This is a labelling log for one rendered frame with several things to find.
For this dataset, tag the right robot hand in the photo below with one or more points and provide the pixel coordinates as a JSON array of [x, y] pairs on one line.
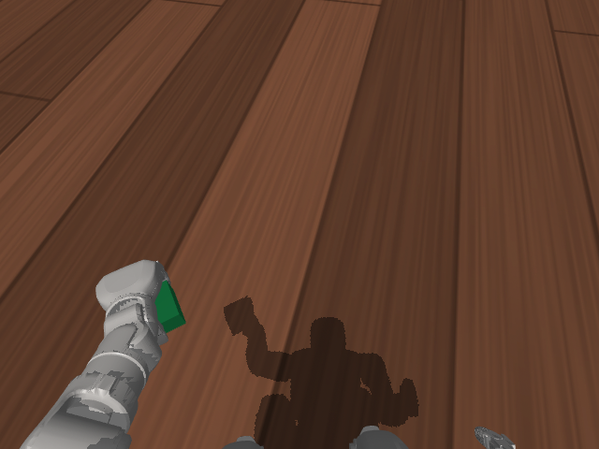
[[492, 440]]

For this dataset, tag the left robot arm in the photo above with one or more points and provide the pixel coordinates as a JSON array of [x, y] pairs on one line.
[[98, 407]]

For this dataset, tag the left robot hand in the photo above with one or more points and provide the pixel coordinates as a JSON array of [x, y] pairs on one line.
[[143, 277]]

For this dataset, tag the small box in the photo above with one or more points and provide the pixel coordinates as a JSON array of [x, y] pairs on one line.
[[169, 312]]

